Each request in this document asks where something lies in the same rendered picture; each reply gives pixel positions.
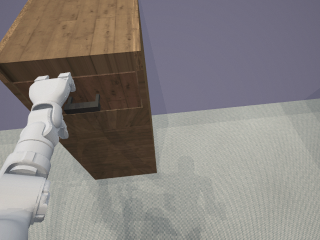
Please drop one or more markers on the cabinet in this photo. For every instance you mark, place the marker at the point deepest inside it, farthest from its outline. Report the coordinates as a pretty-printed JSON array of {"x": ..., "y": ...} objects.
[{"x": 87, "y": 37}]

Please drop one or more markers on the handle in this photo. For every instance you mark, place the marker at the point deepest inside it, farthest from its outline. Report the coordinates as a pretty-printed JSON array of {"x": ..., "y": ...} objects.
[{"x": 82, "y": 107}]

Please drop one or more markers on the drawer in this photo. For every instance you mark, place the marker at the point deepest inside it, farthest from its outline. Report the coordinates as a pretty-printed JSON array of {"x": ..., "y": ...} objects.
[{"x": 117, "y": 90}]

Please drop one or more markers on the robot left upper arm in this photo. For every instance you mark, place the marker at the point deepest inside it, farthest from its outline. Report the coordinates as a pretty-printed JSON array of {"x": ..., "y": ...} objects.
[{"x": 23, "y": 201}]

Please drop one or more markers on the robot left hand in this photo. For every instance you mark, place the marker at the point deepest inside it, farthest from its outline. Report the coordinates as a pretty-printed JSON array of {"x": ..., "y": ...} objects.
[{"x": 55, "y": 90}]

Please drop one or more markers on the robot left forearm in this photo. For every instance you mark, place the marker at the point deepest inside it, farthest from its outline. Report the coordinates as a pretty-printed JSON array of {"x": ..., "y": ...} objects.
[{"x": 34, "y": 149}]

